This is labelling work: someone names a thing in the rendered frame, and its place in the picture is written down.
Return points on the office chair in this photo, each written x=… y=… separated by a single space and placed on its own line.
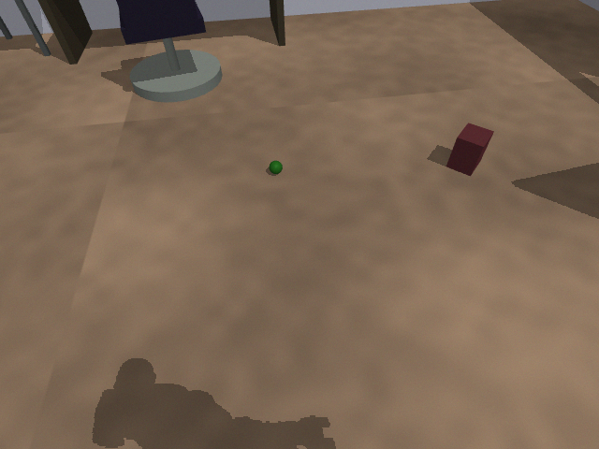
x=170 y=76

